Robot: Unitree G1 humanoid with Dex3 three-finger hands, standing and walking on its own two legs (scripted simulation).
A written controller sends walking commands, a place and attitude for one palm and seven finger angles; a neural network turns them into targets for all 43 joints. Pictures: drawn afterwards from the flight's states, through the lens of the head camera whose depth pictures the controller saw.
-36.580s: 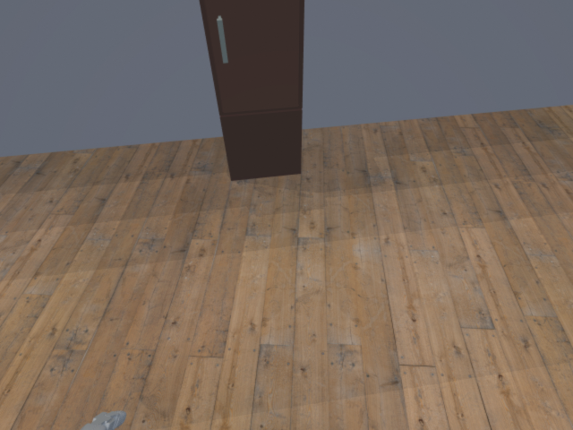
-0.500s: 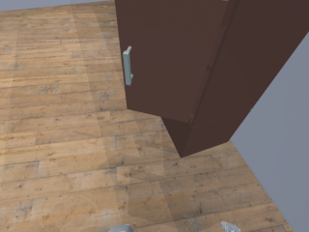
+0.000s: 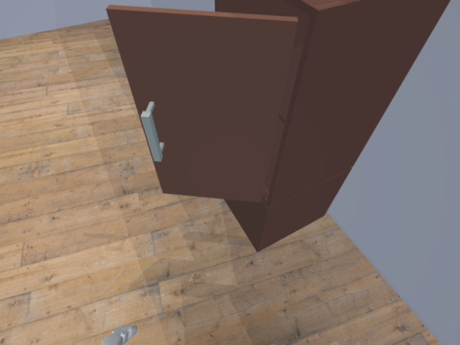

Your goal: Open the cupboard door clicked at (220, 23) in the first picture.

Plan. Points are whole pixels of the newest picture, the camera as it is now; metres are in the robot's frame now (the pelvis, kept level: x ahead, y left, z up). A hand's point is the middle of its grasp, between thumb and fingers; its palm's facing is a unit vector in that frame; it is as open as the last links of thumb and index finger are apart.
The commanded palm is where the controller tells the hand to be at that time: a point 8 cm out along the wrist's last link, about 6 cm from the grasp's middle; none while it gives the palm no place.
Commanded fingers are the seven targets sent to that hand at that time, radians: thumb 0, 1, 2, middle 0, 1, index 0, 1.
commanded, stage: come to a stop and stand still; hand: left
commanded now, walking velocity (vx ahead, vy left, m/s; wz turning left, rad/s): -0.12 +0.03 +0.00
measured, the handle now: (154, 132) +0.59 +0.19 -0.02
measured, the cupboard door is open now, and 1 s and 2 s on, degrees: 56 56 56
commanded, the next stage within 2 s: look again from close up in 1.32 s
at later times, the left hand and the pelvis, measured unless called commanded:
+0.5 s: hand out of the picture -0.02 +0.17 -0.16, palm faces +0.01 -0.96 -0.29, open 7.4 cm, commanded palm none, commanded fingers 0.00 0.90 0.90 -0.20 -0.30 -0.20 -0.30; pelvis -0.04 -0.02 +0.00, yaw -1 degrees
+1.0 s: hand out of the picture -0.03 +0.14 -0.16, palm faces +0.00 -0.97 -0.22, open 7.3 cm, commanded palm none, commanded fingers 0.00 0.90 0.90 -0.20 -0.30 -0.20 -0.30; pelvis -0.04 -0.04 +0.01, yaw +0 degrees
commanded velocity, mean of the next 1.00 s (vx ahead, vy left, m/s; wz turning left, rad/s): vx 0.00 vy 0.00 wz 0.00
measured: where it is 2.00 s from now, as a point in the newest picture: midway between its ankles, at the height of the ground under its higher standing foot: outside the picture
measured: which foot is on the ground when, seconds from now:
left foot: down 0.00-1.00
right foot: down 0.00-0.06, up 0.08-0.22, down 0.24-1.00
